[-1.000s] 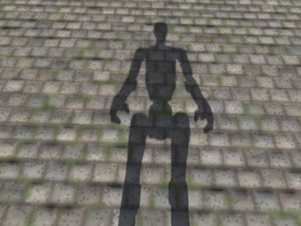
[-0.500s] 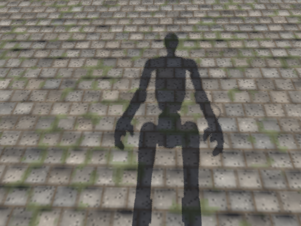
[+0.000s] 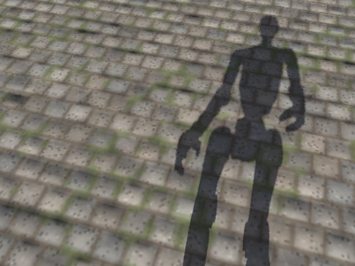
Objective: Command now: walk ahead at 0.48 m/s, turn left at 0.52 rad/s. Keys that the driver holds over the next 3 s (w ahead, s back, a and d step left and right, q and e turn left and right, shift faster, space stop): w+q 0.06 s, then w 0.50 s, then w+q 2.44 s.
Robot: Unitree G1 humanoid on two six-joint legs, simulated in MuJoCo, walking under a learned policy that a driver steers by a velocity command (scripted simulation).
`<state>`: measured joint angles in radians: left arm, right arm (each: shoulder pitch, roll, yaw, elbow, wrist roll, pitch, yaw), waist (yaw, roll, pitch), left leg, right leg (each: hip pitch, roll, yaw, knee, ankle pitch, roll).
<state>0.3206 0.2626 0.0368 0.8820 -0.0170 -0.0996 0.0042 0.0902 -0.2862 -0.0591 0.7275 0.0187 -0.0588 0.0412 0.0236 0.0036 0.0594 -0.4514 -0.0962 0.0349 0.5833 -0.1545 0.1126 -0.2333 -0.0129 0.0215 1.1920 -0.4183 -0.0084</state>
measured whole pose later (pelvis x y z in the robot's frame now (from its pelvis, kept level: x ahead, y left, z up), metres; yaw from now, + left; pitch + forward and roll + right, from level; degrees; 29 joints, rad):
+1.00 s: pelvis +0.57 +0.05 +0.00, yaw +19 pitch +3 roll -1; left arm 0.32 0.30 0.05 0.85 0.00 -0.05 0.02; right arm 0.08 -0.28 -0.06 0.65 0.02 -0.06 0.05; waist 0.04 0.01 0.04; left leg -0.53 -0.04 0.03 0.62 -0.14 0.10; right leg -0.08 -0.04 -0.10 0.80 -0.49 0.02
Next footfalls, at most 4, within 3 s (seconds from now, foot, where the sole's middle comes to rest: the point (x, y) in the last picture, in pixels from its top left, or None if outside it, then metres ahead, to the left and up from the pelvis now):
0.42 right None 0.43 -0.13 -0.76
0.96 left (150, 203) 0.69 0.16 -0.76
1.44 right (170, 137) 1.02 0.10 -0.76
1.96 left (86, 133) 1.03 0.49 -0.76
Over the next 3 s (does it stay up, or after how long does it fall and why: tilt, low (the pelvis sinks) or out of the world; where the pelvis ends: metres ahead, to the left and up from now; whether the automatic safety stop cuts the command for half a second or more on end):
stays up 1.22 0.82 0.00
